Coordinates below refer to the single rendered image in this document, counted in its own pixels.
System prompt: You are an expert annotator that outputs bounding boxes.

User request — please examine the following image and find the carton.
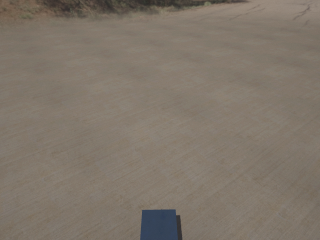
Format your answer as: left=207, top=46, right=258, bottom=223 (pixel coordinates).
left=140, top=209, right=178, bottom=240

